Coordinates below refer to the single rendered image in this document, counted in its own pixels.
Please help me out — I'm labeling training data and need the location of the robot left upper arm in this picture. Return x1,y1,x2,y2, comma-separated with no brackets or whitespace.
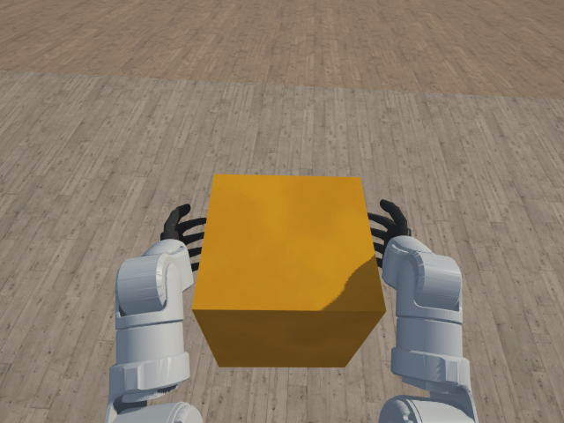
112,402,203,423

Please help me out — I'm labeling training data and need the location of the left robot hand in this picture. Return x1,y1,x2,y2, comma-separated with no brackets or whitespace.
160,204,206,271

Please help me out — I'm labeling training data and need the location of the right robot hand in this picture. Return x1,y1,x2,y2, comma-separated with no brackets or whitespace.
367,199,412,268

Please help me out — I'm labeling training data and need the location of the robot right forearm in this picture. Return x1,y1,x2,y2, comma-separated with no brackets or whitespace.
382,235,479,423

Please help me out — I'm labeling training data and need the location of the robot right upper arm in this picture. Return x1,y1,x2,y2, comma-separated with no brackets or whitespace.
378,395,475,423

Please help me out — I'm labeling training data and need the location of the robot left forearm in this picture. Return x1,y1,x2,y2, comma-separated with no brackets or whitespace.
105,239,194,423

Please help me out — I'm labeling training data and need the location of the carton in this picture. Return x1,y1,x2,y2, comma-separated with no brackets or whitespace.
192,174,386,367

